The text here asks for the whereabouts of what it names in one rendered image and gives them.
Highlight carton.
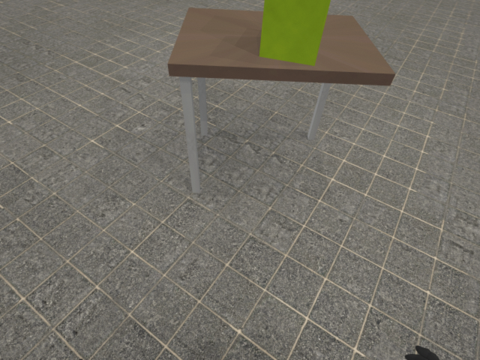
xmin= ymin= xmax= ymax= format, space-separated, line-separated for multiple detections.
xmin=259 ymin=0 xmax=331 ymax=66

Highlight table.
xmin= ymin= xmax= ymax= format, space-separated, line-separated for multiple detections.
xmin=168 ymin=7 xmax=395 ymax=193

